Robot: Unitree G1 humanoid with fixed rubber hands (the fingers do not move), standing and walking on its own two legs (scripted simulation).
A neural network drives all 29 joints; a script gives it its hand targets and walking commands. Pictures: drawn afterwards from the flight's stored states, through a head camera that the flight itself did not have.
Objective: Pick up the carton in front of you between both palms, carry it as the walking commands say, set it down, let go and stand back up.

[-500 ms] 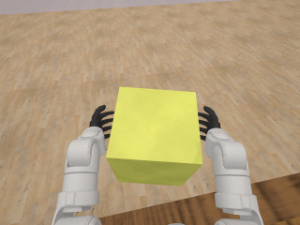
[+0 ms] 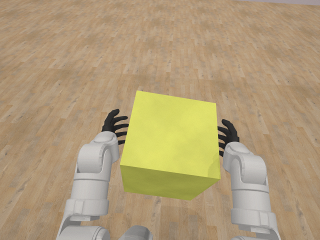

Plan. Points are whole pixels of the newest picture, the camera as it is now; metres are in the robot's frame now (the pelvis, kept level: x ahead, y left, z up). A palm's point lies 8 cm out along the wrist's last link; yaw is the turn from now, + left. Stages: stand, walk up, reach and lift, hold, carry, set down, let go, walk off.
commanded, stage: carry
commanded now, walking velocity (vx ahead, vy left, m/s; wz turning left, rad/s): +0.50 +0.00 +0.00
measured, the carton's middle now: (166, 151) +0.35 +0.04 +0.02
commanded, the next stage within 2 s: none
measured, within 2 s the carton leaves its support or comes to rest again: neither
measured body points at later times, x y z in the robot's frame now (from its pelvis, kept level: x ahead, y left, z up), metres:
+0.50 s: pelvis +0.37 +0.02 -0.16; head +0.38 +0.02 +0.29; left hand +0.71 +0.15 -0.10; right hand +0.69 -0.15 -0.10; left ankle +0.43 +0.06 -0.88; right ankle +0.24 -0.11 -0.67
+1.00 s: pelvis +0.69 -0.05 -0.13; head +0.72 -0.06 +0.32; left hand +1.00 +0.12 -0.05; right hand +1.02 -0.18 -0.06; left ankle +0.63 +0.09 -0.80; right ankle +0.73 -0.11 -0.88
